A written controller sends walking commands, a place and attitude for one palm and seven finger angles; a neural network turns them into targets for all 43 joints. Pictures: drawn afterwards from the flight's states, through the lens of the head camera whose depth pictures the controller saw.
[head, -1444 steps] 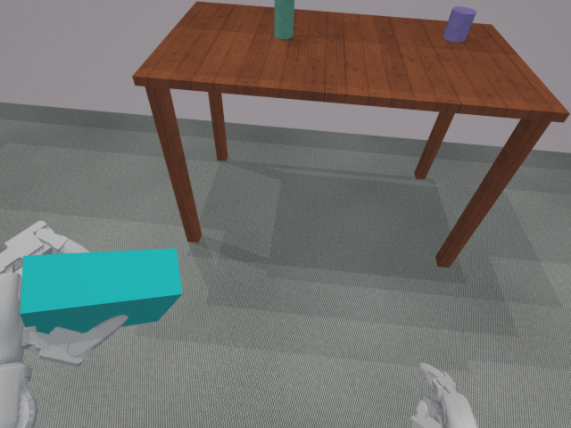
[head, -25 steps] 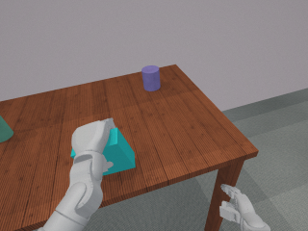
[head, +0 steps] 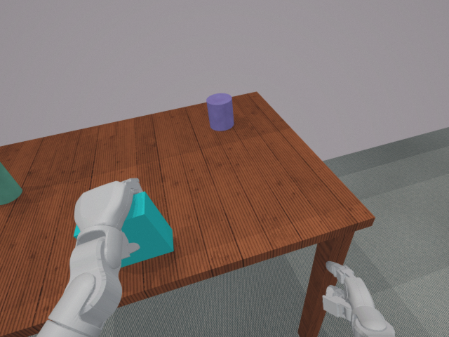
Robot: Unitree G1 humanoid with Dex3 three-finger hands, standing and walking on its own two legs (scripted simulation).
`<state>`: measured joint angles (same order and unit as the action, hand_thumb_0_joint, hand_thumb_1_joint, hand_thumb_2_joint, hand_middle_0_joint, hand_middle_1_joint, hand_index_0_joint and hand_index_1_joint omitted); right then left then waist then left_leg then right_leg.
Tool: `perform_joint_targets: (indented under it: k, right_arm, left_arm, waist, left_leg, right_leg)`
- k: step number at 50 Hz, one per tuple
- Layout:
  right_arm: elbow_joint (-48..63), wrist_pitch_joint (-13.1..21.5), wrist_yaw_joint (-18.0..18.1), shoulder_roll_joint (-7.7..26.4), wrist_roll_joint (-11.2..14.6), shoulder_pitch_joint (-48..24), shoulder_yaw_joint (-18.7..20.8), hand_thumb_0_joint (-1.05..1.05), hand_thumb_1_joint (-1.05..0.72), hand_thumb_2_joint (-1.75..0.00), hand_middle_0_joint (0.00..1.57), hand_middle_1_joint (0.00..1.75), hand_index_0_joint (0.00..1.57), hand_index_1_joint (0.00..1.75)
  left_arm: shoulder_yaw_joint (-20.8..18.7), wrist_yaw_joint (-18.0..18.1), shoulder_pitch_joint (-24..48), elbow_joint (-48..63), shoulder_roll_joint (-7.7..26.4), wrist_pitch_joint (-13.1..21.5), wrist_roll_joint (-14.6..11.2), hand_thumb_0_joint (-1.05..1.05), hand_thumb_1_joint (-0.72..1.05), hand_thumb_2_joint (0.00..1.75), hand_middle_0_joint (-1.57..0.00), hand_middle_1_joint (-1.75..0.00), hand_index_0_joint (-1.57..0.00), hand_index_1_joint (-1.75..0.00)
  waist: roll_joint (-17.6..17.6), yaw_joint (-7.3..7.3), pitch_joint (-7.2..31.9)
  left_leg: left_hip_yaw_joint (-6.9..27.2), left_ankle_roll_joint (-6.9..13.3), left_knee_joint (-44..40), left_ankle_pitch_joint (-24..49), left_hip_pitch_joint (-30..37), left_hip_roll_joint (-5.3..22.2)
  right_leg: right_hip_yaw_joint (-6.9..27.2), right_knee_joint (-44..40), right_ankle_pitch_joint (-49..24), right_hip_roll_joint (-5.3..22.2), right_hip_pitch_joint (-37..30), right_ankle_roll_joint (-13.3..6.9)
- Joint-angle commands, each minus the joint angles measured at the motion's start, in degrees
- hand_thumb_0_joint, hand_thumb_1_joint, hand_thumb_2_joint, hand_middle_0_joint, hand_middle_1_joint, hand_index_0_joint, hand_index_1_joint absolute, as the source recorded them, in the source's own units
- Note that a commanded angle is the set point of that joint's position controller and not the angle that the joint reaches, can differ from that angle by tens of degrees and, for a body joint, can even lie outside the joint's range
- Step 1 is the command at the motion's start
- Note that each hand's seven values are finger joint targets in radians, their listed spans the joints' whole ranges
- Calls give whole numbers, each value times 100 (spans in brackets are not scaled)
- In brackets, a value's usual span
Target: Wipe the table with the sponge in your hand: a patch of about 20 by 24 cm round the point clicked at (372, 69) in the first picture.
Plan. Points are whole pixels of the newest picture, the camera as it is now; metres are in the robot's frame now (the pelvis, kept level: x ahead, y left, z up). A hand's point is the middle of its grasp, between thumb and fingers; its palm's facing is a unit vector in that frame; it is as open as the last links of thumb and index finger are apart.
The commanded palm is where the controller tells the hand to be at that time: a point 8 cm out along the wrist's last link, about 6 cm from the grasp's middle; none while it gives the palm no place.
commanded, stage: wipe forward along the middle lane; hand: left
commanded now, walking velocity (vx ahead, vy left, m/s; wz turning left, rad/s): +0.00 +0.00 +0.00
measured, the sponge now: (134, 238) +0.27 +0.22 +0.06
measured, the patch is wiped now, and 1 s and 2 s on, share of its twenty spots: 0.95 0.95 0.95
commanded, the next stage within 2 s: slide back across to the first lane in 1.62 s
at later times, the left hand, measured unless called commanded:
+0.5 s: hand (113, 211) +0.29 +0.26 +0.11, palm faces +0.01 -0.06 -1.00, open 9.3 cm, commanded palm +0.27 +0.26 +0.14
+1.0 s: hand (112, 192) +0.34 +0.29 +0.11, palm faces -0.04 -0.04 -1.00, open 9.3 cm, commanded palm +0.33 +0.29 +0.14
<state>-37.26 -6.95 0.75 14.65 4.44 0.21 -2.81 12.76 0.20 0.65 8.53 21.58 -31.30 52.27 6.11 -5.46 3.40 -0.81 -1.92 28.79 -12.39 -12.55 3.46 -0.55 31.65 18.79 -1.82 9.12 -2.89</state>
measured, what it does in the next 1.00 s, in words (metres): stands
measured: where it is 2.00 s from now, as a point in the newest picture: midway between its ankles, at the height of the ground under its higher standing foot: outside the picture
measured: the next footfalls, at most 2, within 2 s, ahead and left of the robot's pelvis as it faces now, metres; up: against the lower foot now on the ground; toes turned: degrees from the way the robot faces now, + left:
none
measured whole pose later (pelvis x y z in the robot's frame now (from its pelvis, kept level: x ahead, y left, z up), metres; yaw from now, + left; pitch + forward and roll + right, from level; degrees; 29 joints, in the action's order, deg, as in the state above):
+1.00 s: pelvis -0.01 +0.00 +0.00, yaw +2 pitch +1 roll +0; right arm -41.0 -4.7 3.8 16.3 5.2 8.2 -0.9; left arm 7.1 -1.0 27.0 -30.9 25.3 -18.2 55.6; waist 5.1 -2.6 4.6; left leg 1.3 -0.8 30.0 -11.2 -20.1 2.9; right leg -2.3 31.5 17.4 -1.6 15.4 -2.5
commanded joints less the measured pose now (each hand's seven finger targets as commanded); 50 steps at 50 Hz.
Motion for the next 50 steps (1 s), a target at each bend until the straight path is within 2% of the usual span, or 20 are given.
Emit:
perform_joint_targets:
  k: [1, 2, 6, 9, 11, 12, 15, 16, 17, 20, 21, 23, 26, 27, 29, 31, 32, 45, 46, 50]
  right_arm:
    - [1067, 378, 39, 541, -17, -1534, 205, 0, -90, -90, 20, 30, 20, 30]
    - [1090, 402, 57, 499, 3, -1517, 177, 0, -90, -90, 20, 30, 20, 30]
    - [928, 485, 163, 579, -3, -1451, 181, 0, -90, -90, 20, 30, 20, 30]
    - [844, 551, 213, 570, 0, -1393, 171, 0, -90, -90, 20, 30, 20, 30]
    - [801, 576, 225, 617, -16, -1331, 194, 0, -90, -90, 20, 30, 20, 30]
    - [862, 607, 245, 576, -2, -1301, 176, 0, -90, -90, 20, 30, 20, 30]
    - [805, 644, 257, 594, -22, -1173, 218, 0, -90, -90, 20, 30, 20, 30]
    - [766, 643, 252, 637, -44, -1118, 239, 0, -90, -90, 20, 30, 20, 30]
    - [824, 655, 256, 598, -24, -1099, 217, 0, -90, -90, 20, 30, 20, 30]
    - [737, 656, 260, 644, -26, -968, 272, 0, -90, -90, 20, 30, 20, 30]
    - [719, 655, 271, 693, -45, -953, 288, 0, -90, -90, 20, 30, 20, 30]
    - [678, 656, 289, 683, -16, -865, 294, 0, -90, -90, 20, 30, 20, 30]
    - [614, 623, 311, 753, -17, -806, 314, 0, -90, -90, 20, 30, 20, 30]
    - [693, 636, 309, 708, 2, -775, 303, 0, -90, -90, 20, 30, 20, 30]
    - [640, 613, 319, 735, 18, -701, 312, 0, -90, -90, 20, 30, 20, 30]
    - [579, 586, 334, 789, 9, -617, 326, 0, -90, -90, 20, 30, 20, 30]
    - [612, 588, 347, 751, 36, -592, 315, 0, -90, -90, 20, 30, 20, 30]
    - [532, 514, 335, 805, 65, -143, 414, 0, -90, -90, 20, 30, 20, 30]
    - [520, 500, 338, 817, 55, -120, 428, 0, -90, -90, 20, 30, 20, 30]
    - [480, 476, 338, 816, 71, -17, 426, 0, -90, -90, 20, 30, 20, 30]
  left_arm:
    - [-841, 70, 963, 598, 1199, -32, 257, 0, 10, 130, -120, -160, -120, -160]
    - [-563, 35, 1159, 508, 920, -34, 238, 0, 10, 130, -120, -160, -120, -160]
    - [-757, -38, 1728, -44, 1314, -3, 387, 0, 10, 130, -120, -160, -120, -160]
    - [-515, -125, 1958, -583, 1111, 51, 499, 0, 10, 130, -120, -160, -120, -160]
    - [-784, -161, 2076, -699, 1380, 149, 464, 0, 10, 130, -120, -160, -120, -160]
    - [-581, -189, 2227, -744, 1132, 226, 379, 0, 10, 130, -120, -160, -120, -160]
    - [-748, -185, 2092, -957, 1183, 495, 314, 0, 10, 130, -120, -160, -120, -160]
    - [-1010, -152, 2002, -1014, 1436, 554, 336, 0, 10, 130, -120, -160, -120, -160]
    - [-708, -154, 2182, -1059, 1081, 605, 291, 0, 10, 130, -120, -160, -120, -160]
    - [-826, -93, 2240, -1351, 1194, 716, 318, 0, 10, 130, -120, -160, -120, -160]
    - [-1096, -61, 2189, -1441, 1502, 710, 355, 0, 10, 130, -120, -160, -120, -160]
    - [-962, -51, 2369, -1700, 1355, 735, 354, 0, 10, 130, -120, -160, -120, -160]
    - [-1098, -52, 2586, -1936, 1609, 731, 418, 0, 10, 130, -120, -160, -120, -160]
    - [-795, -73, 2677, -1916, 1266, 749, 381, 0, 10, 130, -120, -160, -120, -160]
    - [-777, -97, 2752, -2231, 1279, 768, 371, 0, 10, 130, -120, -160, -120, -160]
    - [-1038, -103, 2880, -2452, 1628, 813, 417, 0, 10, 130, -120, -160, -120, -160]
    - [-752, -124, 3066, -2556, 1318, 842, 414, 0, 10, 130, -120, -160, -120, -160]
    - [-793, 33, 3963, -3467, 1421, 1256, 507, 0, 10, 130, -120, -160, -120, -160]
    - [-1011, 54, 4002, -3481, 1646, 1270, 522, 0, 10, 130, -120, -160, -120, -160]
    - [-837, 95, 4324, -3861, 1551, 1306, 577, 0, 10, 130, -120, -160, -120, -160]
  waist:
    - [-679, -144, 607]
    - [-738, -84, 603]
    - [-761, -31, 437]
    - [-655, -16, 457]
    - [-763, -30, 566]
    - [-846, 7, 607]
    - [-905, -11, 696]
    - [-868, -38, 712]
    - [-966, 35, 668]
    - [-1018, 40, 638]
    - [-1025, 3, 635]
    - [-1129, 83, 566]
    - [-983, 81, 562]
    - [-934, 121, 653]
    - [-1016, 154, 539]
    - [-999, 159, 512]
    - [-934, 213, 508]
    - [-933, 302, 787]
    - [-934, 285, 832]
    - [-889, 356, 761]
  left_leg:
    - [-4, 420, -91, 905, 570, -455]
    - [-30, 435, -89, 865, 531, -460]
    - [7, 431, -133, 570, 508, -475]
    - [-21, 434, -130, 567, 457, -490]
    - [12, 425, -165, 518, 465, -492]
    - [-34, 443, -133, 533, 415, -504]
    - [-47, 440, -91, 669, 413, -507]
    - [-1, 423, -123, 666, 438, -495]
    - [-52, 431, -117, 659, 364, -492]
    - [-66, 435, -75, 656, 334, -499]
    - [-33, 426, -93, 621, 336, -498]
    - [-68, 431, -62, 619, 237, -493]
    - [-42, 416, -85, 504, 212, -510]
    - [-85, 437, -66, 549, 167, -517]
    - [-88, 438, -71, 428, 88, -508]
    - [-33, 423, -95, 321, 56, -505]
    - [-64, 437, -75, 312, 9, -509]
    - [-60, 450, -39, 250, -147, -501]
    - [-25, 444, -72, 268, -135, -491]
    - [-40, 448, -77, 159, -216, -488]
  right_leg:
    - [455, -844, -1270, 5, 366, -67]
    - [347, -833, -1238, 22, 400, -31]
    - [477, -977, -831, 23, 587, -40]
    - [345, -940, -885, 51, 587, -28]
    - [401, -953, -863, 39, 516, -41]
    - [291, -925, -964, 67, 480, 2]
    - [323, -900, -1366, 81, 393, 23]
    - [383, -916, -1298, 52, 387, -16]
    - [239, -892, -1345, 68, 412, 31]
    - [298, -926, -1445, 69, 466, 41]
    - [388, -953, -1350, 53, 469, 12]
    - [296, -929, -1427, 63, 521, 53]
    - [395, -968, -1227, 48, 586, 17]
    - [240, -904, -1343, 72, 530, 49]
    - [255, -949, -1194, 75, 641, 70]
    - [330, -985, -980, 51, 698, 33]
    - [230, -949, -971, 62, 750, 54]
    - [137, -893, -975, 54, 850, 46]
    - [167, -911, -972, 38, 808, 26]
    - [93, -912, -784, 39, 946, 45]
